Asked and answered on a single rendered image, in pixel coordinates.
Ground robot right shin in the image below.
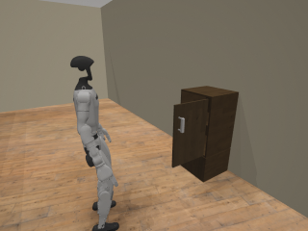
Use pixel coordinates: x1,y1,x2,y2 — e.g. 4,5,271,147
97,191,114,229

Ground left robot hand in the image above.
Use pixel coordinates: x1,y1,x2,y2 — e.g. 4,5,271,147
96,128,112,142

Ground cupboard door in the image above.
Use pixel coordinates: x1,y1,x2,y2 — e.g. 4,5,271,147
171,98,209,167

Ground right robot hand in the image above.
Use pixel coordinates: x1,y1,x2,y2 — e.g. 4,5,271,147
96,164,118,192

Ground robot right upper arm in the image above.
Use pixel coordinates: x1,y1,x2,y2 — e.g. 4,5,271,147
76,90,92,135

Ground left robot forearm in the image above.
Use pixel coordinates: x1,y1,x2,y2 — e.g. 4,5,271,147
97,122,103,131

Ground right robot forearm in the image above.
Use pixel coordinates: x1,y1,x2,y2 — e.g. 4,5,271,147
80,125,105,167

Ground right robot thigh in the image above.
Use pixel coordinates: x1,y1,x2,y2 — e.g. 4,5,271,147
86,150,114,198

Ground handle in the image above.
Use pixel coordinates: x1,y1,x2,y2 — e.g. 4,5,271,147
178,116,185,133

